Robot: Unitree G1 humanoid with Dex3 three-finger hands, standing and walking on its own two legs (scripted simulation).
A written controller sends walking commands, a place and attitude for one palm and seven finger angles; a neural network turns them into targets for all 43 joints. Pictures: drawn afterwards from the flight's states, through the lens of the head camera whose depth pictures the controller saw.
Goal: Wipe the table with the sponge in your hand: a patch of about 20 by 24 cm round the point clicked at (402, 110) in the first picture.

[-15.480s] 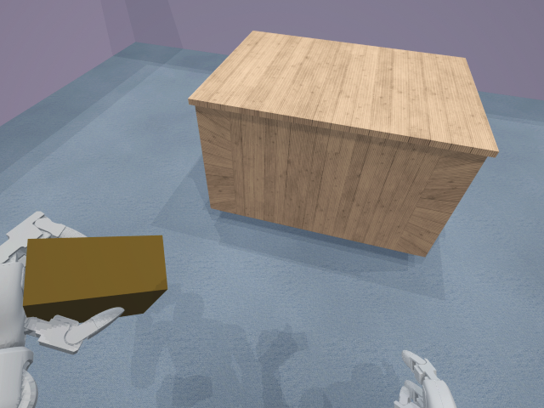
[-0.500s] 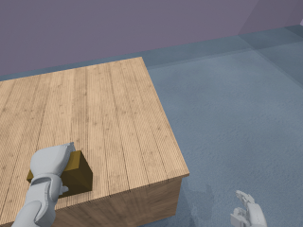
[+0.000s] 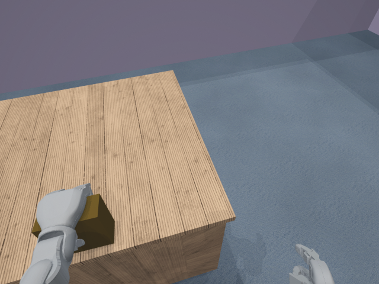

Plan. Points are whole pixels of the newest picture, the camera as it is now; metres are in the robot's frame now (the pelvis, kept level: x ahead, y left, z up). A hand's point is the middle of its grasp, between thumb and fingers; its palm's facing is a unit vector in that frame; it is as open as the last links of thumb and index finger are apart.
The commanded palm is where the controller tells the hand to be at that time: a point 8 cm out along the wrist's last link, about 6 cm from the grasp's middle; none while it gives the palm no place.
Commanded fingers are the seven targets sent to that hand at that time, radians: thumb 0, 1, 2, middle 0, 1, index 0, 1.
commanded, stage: lower the sponge onto the table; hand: left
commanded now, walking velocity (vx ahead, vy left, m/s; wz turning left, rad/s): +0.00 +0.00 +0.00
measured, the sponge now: (81, 230) +0.22 +0.30 -0.05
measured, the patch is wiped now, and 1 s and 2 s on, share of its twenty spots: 0.00 0.25 0.35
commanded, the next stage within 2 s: wipe forward along the first lane in 0.06 s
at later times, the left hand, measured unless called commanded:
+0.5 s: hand (75, 206) +0.26 +0.31 -0.01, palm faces -0.12 +0.00 -0.99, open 10.0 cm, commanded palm +0.25 +0.31 +0.03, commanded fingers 0.00 0.10 1.30 -1.20 -1.60 -1.20 -1.60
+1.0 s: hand (78, 186) +0.31 +0.33 -0.01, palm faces -0.15 +0.04 -0.99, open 10.0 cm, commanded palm +0.31 +0.33 +0.02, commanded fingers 0.00 0.10 1.30 -1.20 -1.60 -1.20 -1.60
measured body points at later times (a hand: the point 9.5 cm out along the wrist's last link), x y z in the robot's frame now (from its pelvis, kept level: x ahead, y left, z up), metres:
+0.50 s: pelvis -0.02 -0.01 -0.01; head +0.01 -0.03 +0.44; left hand +0.26 +0.31 +0.05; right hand +0.16 -0.25 -0.13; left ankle +0.00 +0.15 -0.73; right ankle -0.01 -0.14 -0.73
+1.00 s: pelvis -0.04 -0.01 -0.02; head +0.02 -0.03 +0.42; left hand +0.32 +0.33 +0.04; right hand +0.06 -0.29 -0.16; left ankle +0.00 +0.15 -0.73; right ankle -0.01 -0.14 -0.73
